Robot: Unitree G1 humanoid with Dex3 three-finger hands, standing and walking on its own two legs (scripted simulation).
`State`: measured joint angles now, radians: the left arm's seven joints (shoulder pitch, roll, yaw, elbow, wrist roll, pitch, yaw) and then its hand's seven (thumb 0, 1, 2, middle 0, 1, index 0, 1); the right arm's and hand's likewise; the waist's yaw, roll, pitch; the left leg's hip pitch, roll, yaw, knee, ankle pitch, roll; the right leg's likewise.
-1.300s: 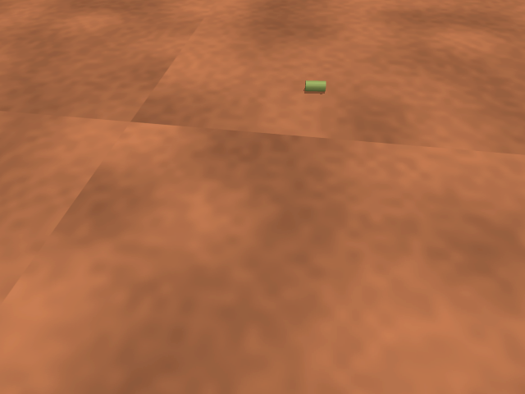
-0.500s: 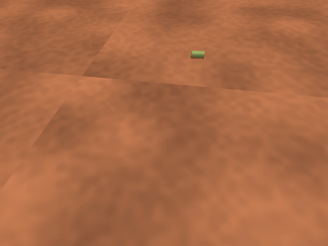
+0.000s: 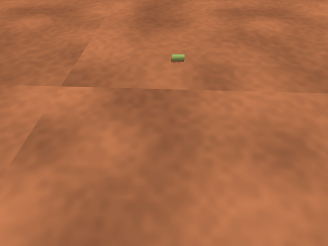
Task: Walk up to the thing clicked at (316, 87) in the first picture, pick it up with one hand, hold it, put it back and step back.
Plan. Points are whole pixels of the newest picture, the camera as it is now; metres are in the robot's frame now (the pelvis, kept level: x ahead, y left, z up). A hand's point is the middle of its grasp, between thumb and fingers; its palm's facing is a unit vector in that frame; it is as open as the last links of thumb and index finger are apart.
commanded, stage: walk up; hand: left
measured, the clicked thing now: (178, 57) +2.14 -0.19 -0.74
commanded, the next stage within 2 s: none
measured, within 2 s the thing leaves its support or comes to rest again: neither
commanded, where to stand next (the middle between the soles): +1.68 -0.34 m, yaw -12 degrees
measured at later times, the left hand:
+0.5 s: hand (120, 211) +0.26 +0.15 -0.14, palm faces -0.09 -0.94 -0.34, open 7.4 cm
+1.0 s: hand (142, 102) +0.72 +0.10 -0.13, palm faces -0.27 -0.89 -0.37, open 7.4 cm
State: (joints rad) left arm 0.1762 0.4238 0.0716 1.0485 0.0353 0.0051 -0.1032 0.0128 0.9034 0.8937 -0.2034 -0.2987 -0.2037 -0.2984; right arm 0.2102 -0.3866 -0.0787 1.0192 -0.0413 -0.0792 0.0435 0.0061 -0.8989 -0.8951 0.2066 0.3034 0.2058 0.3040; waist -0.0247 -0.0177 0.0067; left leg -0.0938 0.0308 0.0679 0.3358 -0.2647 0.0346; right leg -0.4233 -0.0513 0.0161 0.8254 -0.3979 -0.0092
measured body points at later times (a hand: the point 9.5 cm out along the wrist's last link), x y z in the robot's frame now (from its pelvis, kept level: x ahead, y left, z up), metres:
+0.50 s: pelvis +0.22 -0.12 -0.01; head +0.23 -0.12 +0.44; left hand +0.27 +0.20 -0.12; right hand +0.29 -0.44 -0.12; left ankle +0.37 +0.02 -0.70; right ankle +0.15 -0.21 -0.75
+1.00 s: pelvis +0.54 -0.14 -0.01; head +0.56 -0.15 +0.44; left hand +0.74 +0.15 -0.10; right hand +0.51 -0.47 -0.12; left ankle +0.50 +0.00 -0.75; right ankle +0.66 -0.32 -0.71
